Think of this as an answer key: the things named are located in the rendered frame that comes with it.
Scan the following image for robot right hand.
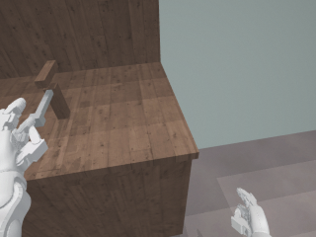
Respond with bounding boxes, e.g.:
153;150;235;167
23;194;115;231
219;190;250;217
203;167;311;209
231;188;270;237

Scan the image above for tap lever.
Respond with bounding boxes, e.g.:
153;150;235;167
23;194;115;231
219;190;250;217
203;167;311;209
29;89;53;127

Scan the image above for left robot forearm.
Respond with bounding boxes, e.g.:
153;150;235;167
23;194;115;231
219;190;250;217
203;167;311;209
0;171;32;237

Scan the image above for counter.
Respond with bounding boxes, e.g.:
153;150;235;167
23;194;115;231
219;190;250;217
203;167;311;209
0;0;199;237

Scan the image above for robot left hand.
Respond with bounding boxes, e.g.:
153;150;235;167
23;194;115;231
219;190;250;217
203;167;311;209
0;98;48;177

